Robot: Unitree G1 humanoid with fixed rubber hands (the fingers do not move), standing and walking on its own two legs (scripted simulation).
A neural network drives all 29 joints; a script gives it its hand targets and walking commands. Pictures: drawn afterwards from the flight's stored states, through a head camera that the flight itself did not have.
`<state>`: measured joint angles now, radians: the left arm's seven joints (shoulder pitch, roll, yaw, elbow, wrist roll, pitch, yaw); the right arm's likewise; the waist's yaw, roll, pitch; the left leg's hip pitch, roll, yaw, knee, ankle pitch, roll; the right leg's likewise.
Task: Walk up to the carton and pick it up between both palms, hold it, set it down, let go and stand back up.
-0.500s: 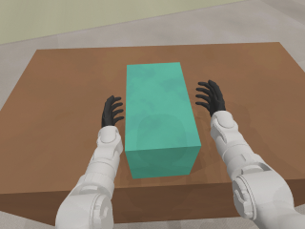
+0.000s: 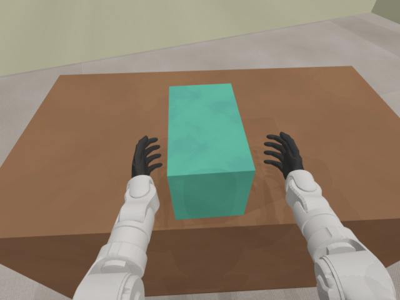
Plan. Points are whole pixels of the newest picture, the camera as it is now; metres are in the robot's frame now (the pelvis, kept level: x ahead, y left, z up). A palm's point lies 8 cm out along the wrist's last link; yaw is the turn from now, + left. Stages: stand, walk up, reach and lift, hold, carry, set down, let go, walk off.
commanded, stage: set down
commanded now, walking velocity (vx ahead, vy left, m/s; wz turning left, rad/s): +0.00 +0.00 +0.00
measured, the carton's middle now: (204, 147) +0.49 +0.01 +0.02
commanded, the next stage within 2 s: none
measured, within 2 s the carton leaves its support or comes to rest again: neither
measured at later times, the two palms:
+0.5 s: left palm (125, 201) +0.31 +0.17 +0.06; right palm (308, 196) +0.33 -0.19 +0.05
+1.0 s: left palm (108, 228) +0.25 +0.18 +0.07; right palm (325, 228) +0.26 -0.20 +0.06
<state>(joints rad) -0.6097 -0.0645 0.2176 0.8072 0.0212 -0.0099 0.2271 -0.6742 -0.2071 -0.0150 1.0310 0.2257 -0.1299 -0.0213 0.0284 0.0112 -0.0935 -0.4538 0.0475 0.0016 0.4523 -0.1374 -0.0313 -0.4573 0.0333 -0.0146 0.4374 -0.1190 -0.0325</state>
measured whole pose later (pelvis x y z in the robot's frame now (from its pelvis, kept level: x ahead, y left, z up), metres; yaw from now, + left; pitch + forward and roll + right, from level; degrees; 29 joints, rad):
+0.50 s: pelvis +0.01 +0.00 +0.00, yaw +0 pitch -1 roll +0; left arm -0.19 -0.06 0.08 0.24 0.02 0.24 0.23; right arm -0.25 -0.22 -0.02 0.59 0.25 -0.06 0.02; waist 0.03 -0.03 -0.02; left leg -0.27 0.05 0.00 0.45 -0.18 -0.03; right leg -0.27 0.03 -0.01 0.44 -0.16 -0.03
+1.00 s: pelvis +0.01 +0.00 +0.00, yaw +0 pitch -5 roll +0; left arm 0.07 -0.02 0.03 -0.10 -0.02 0.42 0.23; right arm 0.09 -0.22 -0.02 0.16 0.26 0.11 0.02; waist 0.03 -0.03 0.00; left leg -0.17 0.05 0.00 0.44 -0.18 -0.03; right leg -0.18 0.03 -0.01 0.44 -0.17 -0.03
